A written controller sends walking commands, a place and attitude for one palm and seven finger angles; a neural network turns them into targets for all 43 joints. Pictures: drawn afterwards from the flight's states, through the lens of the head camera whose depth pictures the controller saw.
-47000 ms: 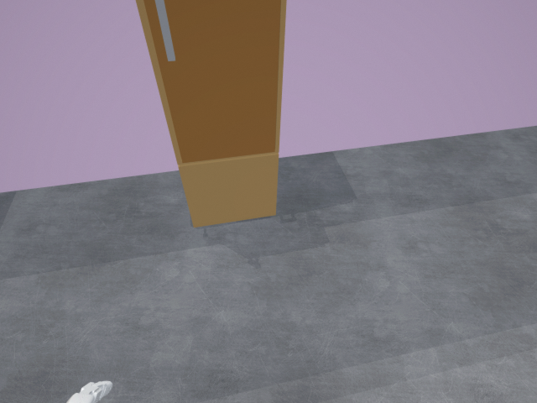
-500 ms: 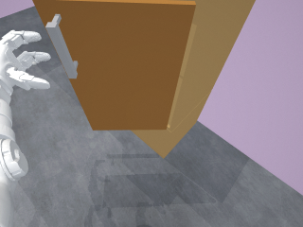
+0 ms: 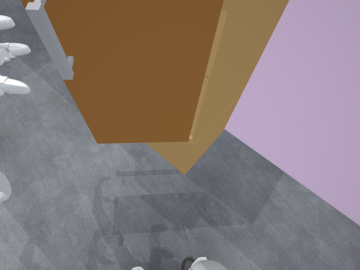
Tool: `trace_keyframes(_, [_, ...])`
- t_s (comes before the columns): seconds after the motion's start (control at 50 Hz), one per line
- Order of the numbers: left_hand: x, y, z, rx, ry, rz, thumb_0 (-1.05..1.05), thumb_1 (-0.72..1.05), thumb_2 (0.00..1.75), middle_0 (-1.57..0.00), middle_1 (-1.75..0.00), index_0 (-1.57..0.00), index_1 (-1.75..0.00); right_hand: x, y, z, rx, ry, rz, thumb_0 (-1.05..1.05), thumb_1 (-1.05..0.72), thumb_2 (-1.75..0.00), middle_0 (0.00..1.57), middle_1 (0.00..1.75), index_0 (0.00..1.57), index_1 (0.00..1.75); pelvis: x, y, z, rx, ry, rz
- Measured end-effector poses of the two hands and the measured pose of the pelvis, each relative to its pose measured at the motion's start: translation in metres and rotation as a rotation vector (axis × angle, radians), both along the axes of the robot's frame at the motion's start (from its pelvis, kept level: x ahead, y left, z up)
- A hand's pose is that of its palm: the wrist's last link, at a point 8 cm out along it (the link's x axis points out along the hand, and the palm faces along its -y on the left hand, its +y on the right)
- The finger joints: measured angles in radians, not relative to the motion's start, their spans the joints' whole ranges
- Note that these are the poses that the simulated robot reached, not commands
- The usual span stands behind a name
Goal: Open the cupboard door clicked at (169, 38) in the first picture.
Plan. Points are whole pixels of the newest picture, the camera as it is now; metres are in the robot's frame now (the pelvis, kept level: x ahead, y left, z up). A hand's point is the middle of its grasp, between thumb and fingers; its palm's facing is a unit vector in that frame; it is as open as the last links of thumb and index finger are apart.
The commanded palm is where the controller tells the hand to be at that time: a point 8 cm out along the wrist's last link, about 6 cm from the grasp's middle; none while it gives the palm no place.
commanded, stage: slide the fingers in behind the handle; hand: left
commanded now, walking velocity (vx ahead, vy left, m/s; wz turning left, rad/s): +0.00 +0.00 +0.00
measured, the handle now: (56, 40) +0.54 +0.21 +0.16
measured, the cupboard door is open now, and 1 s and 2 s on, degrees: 44 44 43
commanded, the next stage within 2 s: close the thumb around the handle in 1.68 s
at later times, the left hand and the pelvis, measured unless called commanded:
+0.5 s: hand (28, 58) +0.50 +0.25 +0.16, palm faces -0.01 -1.00 +0.00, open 14.0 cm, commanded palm +0.47 +0.30 +0.16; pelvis +0.02 +0.01 +0.00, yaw +0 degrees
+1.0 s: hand (50, 56) +0.49 +0.21 +0.17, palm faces -0.03 -1.00 +0.02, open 14.0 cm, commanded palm +0.47 +0.26 +0.16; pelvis +0.00 -0.01 +0.00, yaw +1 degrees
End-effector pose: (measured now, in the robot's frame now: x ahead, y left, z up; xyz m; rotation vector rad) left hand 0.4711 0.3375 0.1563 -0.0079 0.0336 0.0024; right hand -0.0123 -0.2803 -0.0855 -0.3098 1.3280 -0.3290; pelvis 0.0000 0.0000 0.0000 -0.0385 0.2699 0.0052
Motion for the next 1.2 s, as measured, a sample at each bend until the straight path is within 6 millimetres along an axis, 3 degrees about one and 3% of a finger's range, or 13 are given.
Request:
trace_keyframes(0.2, [0.01, -0.003, 0.008, 0.003, -0.013, -0.032, -0.01, -0.5, 0.3, -0.3, -1.2, -0.3, -1.2, 0.008, 0.014, -0.003, 0.028, -0.001, -0.002, 0.01, -0.91, -0.9, 0.21, 0.3, 0.2, 0.3, 0.01, 0.007, 0.0, -0.007, 0.009, 0.003])
trace_keyframes(0.36, [0.009, -0.021, 0.005, -0.019, -0.034, -0.054, -0.01, -0.5, 0.3, -0.3, -1.2, -0.3, -1.2, 0.029, 0.025, -0.009, 0.071, -0.048, 0.019, 0.01, -0.91, -0.9, 0.21, 0.3, 0.2, 0.3, 0.018, 0.01, 0.002, -0.007, -0.007, 0.001])
trace_keyframes(0.62, [-0.001, -0.041, 0.005, -0.001, -0.034, -0.006, -0.01, -0.5, 0.3, -0.3, -1.2, -0.3, -1.2, 0.055, 0.023, -0.012, 0.095, -0.136, 0.058, 0.01, -0.91, -0.9, 0.21, 0.3, 0.2, 0.3, 0.013, 0.005, 0.003, 0.001, -0.04, 0.007])
trace_keyframes(0.76, [-0.006, -0.048, 0.007, 0.0, -0.016, -0.008, -0.01, -0.5, 0.3, -0.3, -1.2, -0.3, -1.2, 0.048, 0.013, -0.011, 0.08, -0.145, 0.059, 0.01, -0.91, -0.9, 0.21, 0.3, 0.2, 0.3, 0.006, -0.001, 0.003, 0.006, -0.054, 0.01])
trace_keyframes(1.02, [0.0, -0.078, 0.008, -0.011, -0.027, -0.031, -0.01, -0.51, 0.3, -0.3, -1.2, -0.3, -1.2, 0.016, 0.001, -0.012, 0.061, -0.103, 0.029, 0.01, -0.91, -0.9, 0.21, 0.3, 0.2, 0.3, -0.004, -0.009, 0.002, 0.014, -0.055, 0.007])
trace_keyframes(1.2, [0.002, -0.081, 0.005, 0.014, -0.023, -0.005, -0.01, -0.5, 0.3, -0.31, -1.2, -0.3, -1.2, 0.003, 0.002, -0.012, 0.074, -0.1, 0.0, 0.01, -0.91, -0.9, 0.21, 0.3, 0.2, 0.3, -0.005, -0.011, 0.002, 0.016, -0.052, -0.01])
